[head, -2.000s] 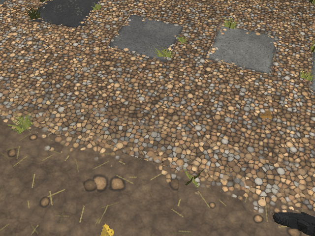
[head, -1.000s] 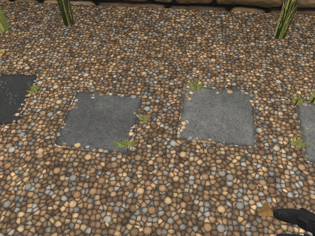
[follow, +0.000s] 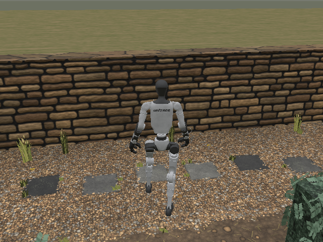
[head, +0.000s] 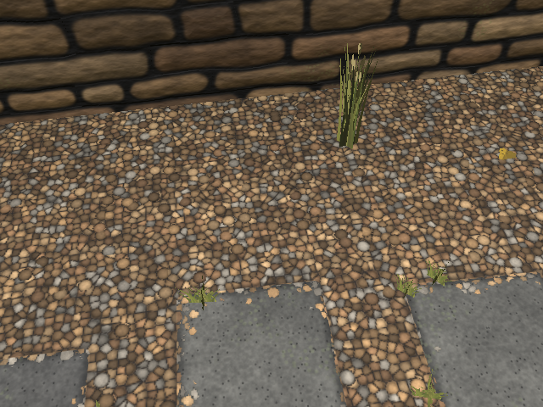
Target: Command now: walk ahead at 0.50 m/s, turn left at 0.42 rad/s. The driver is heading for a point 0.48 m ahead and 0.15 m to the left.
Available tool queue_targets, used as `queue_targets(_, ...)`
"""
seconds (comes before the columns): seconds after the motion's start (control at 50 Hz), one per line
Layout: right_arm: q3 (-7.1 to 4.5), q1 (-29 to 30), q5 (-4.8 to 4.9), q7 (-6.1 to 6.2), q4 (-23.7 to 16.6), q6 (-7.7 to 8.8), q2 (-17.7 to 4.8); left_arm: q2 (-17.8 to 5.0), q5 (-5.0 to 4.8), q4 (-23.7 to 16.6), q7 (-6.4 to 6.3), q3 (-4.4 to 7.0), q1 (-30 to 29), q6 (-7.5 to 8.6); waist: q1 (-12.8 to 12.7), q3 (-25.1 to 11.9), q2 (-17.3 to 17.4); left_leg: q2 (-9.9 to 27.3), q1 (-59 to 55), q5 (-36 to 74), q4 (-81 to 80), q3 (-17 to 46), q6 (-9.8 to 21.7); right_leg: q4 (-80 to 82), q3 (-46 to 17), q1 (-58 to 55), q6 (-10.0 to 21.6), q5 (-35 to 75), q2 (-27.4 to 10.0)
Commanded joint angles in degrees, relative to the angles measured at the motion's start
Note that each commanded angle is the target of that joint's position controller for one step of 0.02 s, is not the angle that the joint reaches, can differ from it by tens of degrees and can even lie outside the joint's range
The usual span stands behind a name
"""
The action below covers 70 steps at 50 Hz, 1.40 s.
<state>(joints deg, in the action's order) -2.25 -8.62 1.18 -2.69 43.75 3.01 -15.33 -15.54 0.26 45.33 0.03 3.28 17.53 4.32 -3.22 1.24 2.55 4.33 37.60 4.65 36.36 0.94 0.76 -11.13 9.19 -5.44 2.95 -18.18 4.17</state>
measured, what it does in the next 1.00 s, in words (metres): walks ahead, turning left: left foot, then right foot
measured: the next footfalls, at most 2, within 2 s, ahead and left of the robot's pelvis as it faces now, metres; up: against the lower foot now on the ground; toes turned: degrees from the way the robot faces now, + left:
left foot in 0.10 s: +0.23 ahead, +0.11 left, +0.00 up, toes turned +5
right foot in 0.56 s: +0.55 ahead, -0.04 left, +0.00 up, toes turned +22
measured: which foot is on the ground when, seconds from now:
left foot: up 0.00-0.08, down 0.10-0.56, up 0.58-0.88, down 0.90-1.00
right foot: down 0.00-0.12, up 0.14-0.54, down 0.56-1.00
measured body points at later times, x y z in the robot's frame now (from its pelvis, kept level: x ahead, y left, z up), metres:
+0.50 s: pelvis +0.30 +0.03 +0.00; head +0.33 +0.05 +0.45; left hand +0.45 +0.32 -0.08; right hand +0.44 -0.24 -0.10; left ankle +0.20 +0.11 -0.73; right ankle +0.51 -0.07 -0.71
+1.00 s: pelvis +0.45 +0.05 +0.00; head +0.45 +0.06 +0.45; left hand +0.46 +0.32 -0.12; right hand +0.68 -0.14 -0.10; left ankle +0.41 +0.18 -0.73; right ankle +0.51 -0.05 -0.73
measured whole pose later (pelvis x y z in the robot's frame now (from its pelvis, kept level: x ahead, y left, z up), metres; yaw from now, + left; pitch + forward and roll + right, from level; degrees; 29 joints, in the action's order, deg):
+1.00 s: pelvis +0.45 +0.05 +0.00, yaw +22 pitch -1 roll -1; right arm -1.8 -11.3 -1.4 1.5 40.8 -2.3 -14.0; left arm -13.4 1.1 48.0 0.9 0.6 10.0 1.6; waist -1.3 1.1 -0.1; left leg 1.1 15.5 -14.9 30.9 3.9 -1.6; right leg -28.6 1.2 14.6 0.5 -13.3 1.0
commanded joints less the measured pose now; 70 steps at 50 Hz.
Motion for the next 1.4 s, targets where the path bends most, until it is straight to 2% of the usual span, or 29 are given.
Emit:
queue_targets(0.02, -0.79, 7.4, -0.08, -1.33, -7.4, 1.06, -4.0, -10.1, -0.61, -1.5, -0.89, 2.77, 0.9, -1.02, -0.5, 3.3, -5.1, -1.7, 3.3, -6.7, -2.4, -3.1, 2.5, -3.5, -1.9, -3.1, 5.3, 43.8, -19.2)
queue_targets(0.06, -1.93, 3.1, -0.16, -1.46, -7.6, 0.54, -6.2, -11.8, -0.71, -1.9, -1.75, 3.2, -0.2, -1.96, 2.7, -1.3, -7.9, -5.6, -4.6, -13.1, -1.2, -6.7, 4.8, -12.7, -0.4, -4.2, 3.8, 63.5, -19.1)
queue_targets(0.1, -4.88, -12.4, -0.01, -0.32, -4.7, 0.13, -11.8, -11.9, -0.83, -2.6, -2.48, 2.87, -1.9, -2.36, 11.6, -9.7, -5.7, -7.7, -28.7, -10.0, -6.0, -4.0, 9.1, -35.4, 1.4, 6.6, 0.7, 60.0, -15.8)
queue_targets(0.12, -6.5, -17.7, -0.07, 0.83, -4.1, -0.21, -18.0, -5.9, 0.83, -4.9, -1.92, 0.92, 3.2, -1.14, 9.5, -16.7, 6.9, 6.7, -51.6, -9.8, -5.6, 20.2, 17.5, -57.2, 0.8, 29.6, -2.9, 21.3, -8.3)
queue_targets(0.14, -5.81, -16.8, 0.29, 0.7, -5.3, 0.35, -17.0, -4.2, 0.74, -5.7, -0.65, -0.37, 3.4, 1.14, 8.2, -24.5, 9.1, 15.3, -62.5, -17.1, -15.3, 47.7, 25.9, -70.1, -11.2, 44.6, -4.3, -15.8, 1.4)
queue_targets(0.16, -4.77, -16.1, -0.17, 0.8, -5.4, 0.54, -13.1, -8.7, -1.68, -6.9, 0.48, 0.84, -3.0, 2.89, 11.0, -19.8, 3.9, 13.6, -60.0, -20.4, -18.0, 41.2, 22.1, -71.3, -17.0, 50.7, -2.8, -12.4, -3.0)
queue_targets(0.18, -4.26, -13.0, -0.13, 0.98, -5.7, 0.73, -11.1, -8.8, -2.52, -8.4, 0.79, 0.58, -6.4, 3.81, 9.6, -12.1, 0.5, 11.3, -51.6, -18.9, -18.7, 33.0, 19.5, -66.7, -15.9, 51.5, -1.8, -7.3, -5.7)
queue_targets(0.2, -3.79, -9.2, -0.03, 1.02, -6.3, 0.74, -9.9, -8.2, -1.37, -8.2, 0.46, 0.59, -7.2, 4.07, 6.7, -6.6, -3.6, 8.8, -42.3, -13.1, -19.6, 27.2, 17.6, -60.5, -15.0, 49.3, -2.0, -4.3, -7.9)
queue_targets(0.22, -3.18, -6.5, -0.38, 1.22, -7.1, 0.77, -8.0, -8.8, -0.08, -7.9, 0.12, 1.13, -6.8, 3.63, 4.8, -4.2, -3.2, 6.8, -35.9, -7.1, -20.8, 23.0, 16.7, -56.3, -14.7, 45.5, -2.6, -2.0, -9.4)
queue_targets(0.26, -3.11, -4.5, -0.83, 1.65, -8.2, 0.71, -8.1, -8.0, 0.58, -7.8, 0.05, 1.21, -4.5, 2.29, 2.4, -3.2, -0.8, 4.8, -28.9, -0.7, -22.9, 20.0, 17.1, -52.6, -13.9, 41.0, -4.6, 0.0, -9.9)
queue_targets(0.34, -3.9, -6.0, -0.32, 2.97, -7.3, 0.6, -10.7, -5.0, 0.84, -9.2, -0.43, 0.02, -9.7, 1.14, 3.5, -1.4, 0.4, 0.9, -21.1, 2.1, -23.3, 12.8, 14.9, -37.2, -11.5, 38.1, -7.8, 10.8, -8.2)
queue_targets(0.4, -4.06, -9.0, 0.06, 3.54, -6.2, -0.17, -11.1, -4.1, 0.16, -10.4, 0.08, -0.46, -16.1, 1.62, 6.7, -1.8, 2.1, -0.9, -20.3, -4.7, -21.7, 12.5, 12.1, -24.7, -11.1, 33.3, -8.2, 21.8, -5.1)
queue_targets(0.46, -4.09, -11.3, 0.5, 3.72, -5.2, -0.73, -10.9, -6.0, -0.7, -11.3, 0.75, 0.23, -18.5, 2.26, 7.3, -2.1, 3.0, 1.2, -24.7, -9.9, -18.3, 17.8, 11.0, -19.1, -13.3, 32.0, -7.2, 21.7, -4.2)
queue_targets(0.54, -3.52, -9.7, -0.26, 4.31, -5.4, -1.57, -8.3, -8.4, 1.1, -9.0, 0.99, 1.76, -10.5, 3.57, 2.6, -5.2, 4.4, -0.3, -30.4, 4.6, -4.2, 18.5, 6.2, -12.6, -11.6, 22.6, -2.2, 24.0, -4.1)
queue_targets(0.56, -2.5, -9.8, -1.04, 4.28, -6.6, -1.38, -5.6, -10.7, 2.3, -8.8, 0.77, 2.18, -5.4, 3.95, 0.6, -12.0, 1.0, -3.5, -26.4, -0.9, 6.7, 15.9, 3.7, -15.5, -16.8, 10.4, 1.0, 36.5, -11.1)
queue_targets(0.58, -1.35, -19.2, -1.29, 4.21, -6.2, -1.03, -2.3, -14.0, 3.1, -8.2, 0.64, 2.85, -1.0, 3.28, 3.0, -20.0, -14.3, -11.1, -10.8, -33.4, 25.7, 10.7, -0.8, -18.3, -34.4, -8.8, 11.1, 52.2, -25.3)
queue_targets(0.6, -1.6, -23.3, -0.36, 4.01, -5.4, -0.85, -6.1, -12.9, 0.69, -6.4, 1.22, 3.04, 1.8, 2.21, 2.8, -24.3, -20.3, -10.7, -2.7, -44.6, 36.8, 10.6, -2.4, -14.8, -48.7, -12.1, 15.9, 40.2, -30.4)
queue_targets(0.62, -2.69, -18.6, 0.24, 4.14, -4.7, -1.47, -9.9, -9.3, -0.02, -7.6, 1.21, 2.05, -0.6, 1.64, 1.0, -17.9, -12.1, -8.3, -0.2, -40.6, 40.9, 11.7, -3.3, -12.8, -43.3, -6.3, 13.6, 31.9, -27.2)
queue_targets(0.64, -2.87, -12.5, 0.0, 4.43, -5.8, -2.22, -10.4, -7.0, 0.47, -8.1, 1.09, 1.1, -4.1, 1.04, 0.7, -13.0, -7.7, -6.7, 0.1, -37.0, 40.1, 9.6, -3.8, -12.2, -35.8, 0.0, 11.2, 30.5, -24.1)
queue_targets(0.68, -2.66, -8.6, -0.87, 4.63, -7.0, -3.56, -8.3, -3.9, 1.02, -7.4, 1.23, -0.44, -9.2, 0.64, 3.3, -6.9, -7.0, -2.9, -4.8, -33.8, 31.3, 8.4, -4.1, -10.2, -26.7, 12.1, 9.4, 35.6, -19.4)
queue_targets(0.72, -1.65, -10.4, -0.88, 4.62, -6.3, -4.24, -4.5, -4.2, 1.33, -6.2, 1.36, -0.42, -11.4, 0.38, 5.3, -6.0, -10.2, -2.7, -13.1, -32.3, 19.7, 4.6, -4.8, -8.4, -20.0, 18.7, 8.7, 40.9, -15.5)
queue_targets(0.78, -1.01, -10.0, -1.31, 4.75, -5.7, -4.24, -3.3, -6.5, 0.81, -4.6, 0.94, 0.28, -11.5, -0.23, 5.0, -9.8, -11.0, -2.7, -21.0, -25.2, 7.3, 2.6, -5.3, -8.7, -17.5, 18.5, 10.0, 45.6, -15.9)
queue_targets(0.86, -1.36, -8.2, -1.62, 4.34, -5.0, -5.14, -4.2, -6.3, -0.29, -3.2, 0.86, -0.21, -12.6, -1.53, 5.5, -8.4, -9.4, -3.6, -30.2, -12.7, -7.1, 0.8, -3.0, -8.3, -17.1, 22.3, 7.7, 20.8, -14.7)
queue_targets(0.9, -1.5, -5.0, -2.99, 4.58, -6.8, -5.25, -6.2, -3.5, 0.4, -1.7, 1.16, -1.4, -9.9, -1.54, 4.5, -5.6, -5.8, 1.0, -34.1, -6.9, -12.3, 6.5, -0.1, -8.8, -16.5, 26.9, 1.8, 1.9, -11.2)
queue_targets(0.92, -2.03, -3.2, -2.73, 4.92, -7.6, -5.32, -9.5, -3.7, 1.27, -1.4, 1.42, -1.39, -7.1, -1.47, 1.5, -3.9, 0.3, 4.0, -32.5, -6.5, -11.6, 9.1, 2.2, -10.7, -13.4, 28.0, -0.6, -4.6, -7.1)
queue_targets(0.94, -2.03, -2.1, -2.43, 4.64, -6.4, -5.2, -8.3, -2.5, 1.07, -0.9, 1.14, -1.64, -6.3, -1.8, 0.7, -3.6, 5.6, 2.7, -25.2, -19.8, -12.7, 8.5, 3.4, -11.6, -9.9, 22.6, -2.2, -2.2, -5.0)
queue_targets(0.98, -1.15, -1.3, -2.83, 4.14, -6.5, -4.35, -4.6, -4.2, 0.81, -0.4, 0.5, -1.25, -9.0, -2.34, 2.3, -0.5, 3.3, 0.1, -21.3, -22.1, -13.3, 7.1, 1.4, -13.3, -9.9, 20.8, -2.6, 2.5, -5.2)
queue_targets(1.12, -1.25, -3.1, -1.93, 4.48, -5.1, -3.01, -4.8, -4.2, 0.27, 2.4, 0.07, -1.17, -8.6, -2.53, 2.9, -3.4, -0.4, -1.1, -26.4, -4.8, -8.4, 5.4, 0.4, -15.1, -10.6, 18.6, -2.1, 13.2, -6.2)
queue_targets(1.4, -1.45, -3.5, -1.68, 4.7, 0.4, -2.91, -4.2, -4.9, -0.1, 9.3, -1.16, -0.79, -9.8, -4.26, 2.4, -2.3, -2.1, -2.2, -26.9, -3.7, -9.8, 3.9, 0.0, -14.6, -10.8, 15.4, -2.4, 14.9, -6.5)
